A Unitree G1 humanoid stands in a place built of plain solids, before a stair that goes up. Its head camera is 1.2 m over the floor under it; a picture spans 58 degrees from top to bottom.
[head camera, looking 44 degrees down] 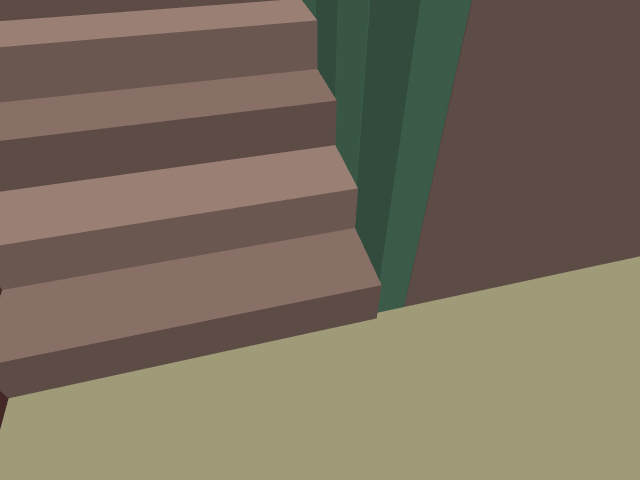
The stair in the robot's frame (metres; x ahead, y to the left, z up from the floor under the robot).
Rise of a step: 0.17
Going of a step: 0.27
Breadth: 1.13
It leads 14 degrees to the left of straight ahead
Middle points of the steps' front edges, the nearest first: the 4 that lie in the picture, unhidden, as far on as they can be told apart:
0.72 0.36 0.18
0.98 0.42 0.35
1.24 0.49 0.52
1.51 0.56 0.69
